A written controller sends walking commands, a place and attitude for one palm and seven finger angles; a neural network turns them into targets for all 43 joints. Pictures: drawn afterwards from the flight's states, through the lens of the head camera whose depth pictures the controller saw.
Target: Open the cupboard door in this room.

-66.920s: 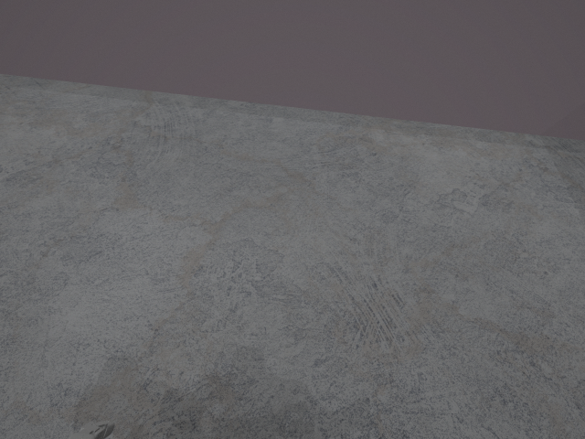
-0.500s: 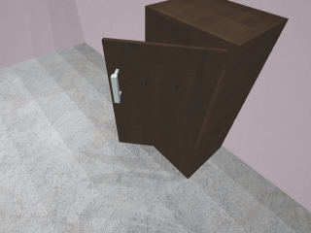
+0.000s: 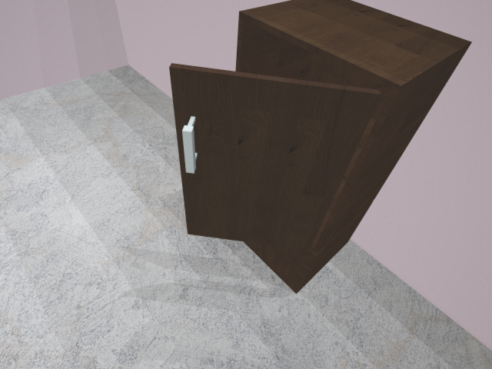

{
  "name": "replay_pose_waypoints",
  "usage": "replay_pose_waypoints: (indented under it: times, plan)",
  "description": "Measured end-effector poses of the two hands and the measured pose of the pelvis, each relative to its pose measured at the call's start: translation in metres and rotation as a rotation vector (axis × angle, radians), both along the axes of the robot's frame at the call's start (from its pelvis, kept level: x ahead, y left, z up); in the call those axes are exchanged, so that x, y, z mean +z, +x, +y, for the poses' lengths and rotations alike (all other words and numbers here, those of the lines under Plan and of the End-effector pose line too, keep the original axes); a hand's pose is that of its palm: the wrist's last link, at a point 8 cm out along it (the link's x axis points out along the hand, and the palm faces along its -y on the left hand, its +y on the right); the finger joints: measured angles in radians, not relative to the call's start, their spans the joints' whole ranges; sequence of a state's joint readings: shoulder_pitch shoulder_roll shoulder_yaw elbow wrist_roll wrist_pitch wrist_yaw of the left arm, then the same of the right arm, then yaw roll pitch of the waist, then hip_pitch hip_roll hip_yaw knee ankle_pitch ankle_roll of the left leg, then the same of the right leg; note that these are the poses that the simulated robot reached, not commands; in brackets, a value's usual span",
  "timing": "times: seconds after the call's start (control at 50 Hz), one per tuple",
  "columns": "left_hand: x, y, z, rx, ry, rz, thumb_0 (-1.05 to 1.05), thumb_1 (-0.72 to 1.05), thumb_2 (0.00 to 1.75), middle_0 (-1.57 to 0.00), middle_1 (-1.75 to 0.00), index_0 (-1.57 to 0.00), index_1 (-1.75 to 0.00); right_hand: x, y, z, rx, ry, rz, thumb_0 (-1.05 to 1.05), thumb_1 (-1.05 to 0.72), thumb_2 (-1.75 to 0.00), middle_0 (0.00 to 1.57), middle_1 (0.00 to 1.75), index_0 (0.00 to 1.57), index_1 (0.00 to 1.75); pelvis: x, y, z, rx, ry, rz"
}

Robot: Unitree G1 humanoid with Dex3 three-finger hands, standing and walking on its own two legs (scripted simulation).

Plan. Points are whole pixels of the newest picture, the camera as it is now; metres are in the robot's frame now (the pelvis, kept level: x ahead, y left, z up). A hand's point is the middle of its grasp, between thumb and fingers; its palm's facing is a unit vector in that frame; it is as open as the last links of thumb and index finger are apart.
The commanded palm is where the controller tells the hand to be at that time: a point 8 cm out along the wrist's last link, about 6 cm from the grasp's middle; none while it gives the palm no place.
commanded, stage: come to a stop and stand still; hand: left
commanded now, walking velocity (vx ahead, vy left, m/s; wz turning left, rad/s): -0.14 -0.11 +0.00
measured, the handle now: (191, 145) +0.57 +0.17 +0.02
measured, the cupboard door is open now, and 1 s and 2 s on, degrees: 41 41 41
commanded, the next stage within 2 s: look again from close up in 0.90 s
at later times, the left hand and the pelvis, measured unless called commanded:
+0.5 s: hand out of the picture +0.14 +0.17 -0.17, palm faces +0.04 -0.98 -0.21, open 7.3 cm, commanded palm none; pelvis +0.05 +0.00 +0.00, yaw +2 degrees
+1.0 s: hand out of the picture +0.02 +0.17 -0.17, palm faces +0.03 -0.98 -0.18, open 7.3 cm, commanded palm none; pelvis +0.05 +0.01 +0.01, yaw +1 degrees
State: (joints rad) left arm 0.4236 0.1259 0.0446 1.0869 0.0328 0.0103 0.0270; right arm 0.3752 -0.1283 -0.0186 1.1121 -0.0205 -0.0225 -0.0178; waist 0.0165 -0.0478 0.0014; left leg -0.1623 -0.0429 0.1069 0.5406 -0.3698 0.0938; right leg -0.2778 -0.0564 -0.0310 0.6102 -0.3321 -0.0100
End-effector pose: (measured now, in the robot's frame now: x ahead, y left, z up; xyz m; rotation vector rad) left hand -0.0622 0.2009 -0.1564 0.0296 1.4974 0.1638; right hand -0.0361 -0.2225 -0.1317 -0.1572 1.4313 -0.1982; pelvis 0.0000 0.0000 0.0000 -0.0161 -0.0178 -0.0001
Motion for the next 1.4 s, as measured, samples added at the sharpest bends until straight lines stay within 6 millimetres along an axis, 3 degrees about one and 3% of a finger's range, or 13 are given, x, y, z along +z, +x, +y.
replay_pose_waypoints:
  times: [0.06, 0.16, 0.26, 0.36, 0.46, 0.6, 0.7, 0.84, 1.0, 1.1, 1.22, 1.4]
  plan:
    - [0.003, 0.022, 0.011, -0.038, 0.003, 0.002, 0.01, 0.91, 0.9, -0.2, -0.3, -0.2, -0.3, 0.004, -0.001, 0.014, -0.018, -0.003, -0.001, 0.0, -0.91, -0.9, 0.2, 0.3, 0.2, 0.3, 0.004, 0.01, 0.008, -0.006, -0.003, -0.002]
    - [0.008, 0.079, 0.025, -0.047, 0.034, -0.089, 0.01, 0.92, 0.9, -0.2, -0.3, -0.2, -0.3, 0.01, -0.008, 0.04, -0.022, 0.027, 0.074, 0.0, -0.91, -0.9, 0.2, 0.3, 0.2, 0.3, 0.01, 0.022, 0.014, 0.023, -0.014, 0.0]
    - [0.013, 0.124, 0.041, -0.05, 0.076, -0.158, 0.02, 0.94, 0.9, -0.2, -0.3, -0.2, -0.3, 0.008, -0.006, 0.053, -0.044, 0.054, 0.13, 0.0, -0.9, -0.9, 0.2, 0.3, 0.2, 0.3, 0.011, 0.032, 0.013, 0.036, -0.016, 0.003]
    - [0.018, 0.163, 0.039, -0.078, 0.098, -0.214, 0.01, 0.93, 0.9, -0.19, -0.3, -0.2, -0.3, 0.002, 0.007, 0.048, -0.065, 0.061, 0.13, 0.0, -0.9, -0.9, 0.2, 0.3, 0.2, 0.3, 0.009, 0.039, 0.009, 0.036, -0.012, 0.01]
    - [0.018, 0.188, 0.026, -0.093, 0.109, -0.282, 0.01, 0.92, 0.9, -0.19, -0.3, -0.2, -0.3, -0.009, 0.028, 0.025, -0.071, 0.054, 0.102, 0.0, -0.9, -0.9, 0.2, 0.3, 0.2, 0.3, 0.001, 0.048, -0.002, 0.034, 0.002, 0.013]
    - [0.011, 0.172, 0.013, -0.084, 0.085, -0.264, 0.0, 0.93, 0.9, -0.2, -0.3, -0.2, -0.3, -0.014, 0.079, -0.003, -0.032, 0.006, -0.011, 0.0, -0.91, -0.9, 0.2, 0.3, 0.2, 0.3, -0.003, 0.043, -0.004, 0.035, -0.011, 0.007]
    - [0.012, 0.154, 0.025, -0.068, 0.082, -0.217, -0.01, 0.95, 0.9, -0.2, -0.3, -0.2, -0.3, -0.004, 0.104, -0.004, 0.015, -0.008, -0.085, 0.0, -0.92, -0.9, 0.2, 0.3, 0.2, 0.3, 0.002, 0.044, 0.0, 0.013, 0.004, -0.004]
    - [0.017, 0.117, 0.028, -0.065, 0.073, -0.135, 0.0, 0.93, 0.9, -0.2, -0.3, -0.2, -0.3, 0.005, 0.122, -0.002, 0.057, -0.002, -0.118, 0.01, -0.93, -0.9, 0.2, 0.3, 0.2, 0.3, 0.011, 0.047, 0.004, 0.011, 0.012, -0.001]
    - [0.016, 0.077, 0.021, -0.066, 0.059, -0.047, 0.01, 0.91, 0.9, -0.2, -0.3, -0.2, -0.3, 0.004, 0.118, 0.001, 0.081, 0.008, -0.114, 0.0, -0.93, -0.9, 0.2, 0.3, 0.2, 0.3, 0.01, 0.046, 0.008, 0.017, 0.007, 0.005]
    - [0.018, 0.067, 0.025, -0.063, 0.068, -0.034, 0.01, 0.91, 0.9, -0.2, -0.3, -0.2, -0.3, -0.004, 0.112, 0.005, 0.098, 0.024, -0.131, 0.01, -0.93, -0.9, 0.2, 0.3, 0.2, 0.3, 0.006, 0.044, 0.011, 0.026, 0.011, 0.003]
    - [0.022, 0.075, 0.032, -0.068, 0.095, -0.052, 0.01, 0.91, 0.9, -0.2, -0.3, -0.2, -0.3, -0.009, 0.103, 0.008, 0.091, 0.046, -0.118, 0.01, -0.93, -0.9, 0.2, 0.3, 0.2, 0.3, 0.006, 0.046, 0.01, 0.02, 0.021, -0.003]
    - [0.027, 0.109, 0.03, -0.099, 0.112, -0.114, 0.01, 0.91, 0.9, -0.2, -0.3, -0.2, -0.3, -0.01, 0.092, 0.005, 0.074, 0.066, -0.079, 0.01, -0.92, -0.9, 0.2, 0.3, 0.2, 0.3, 0.008, 0.049, 0.001, 0.01, 0.029, 0.003]
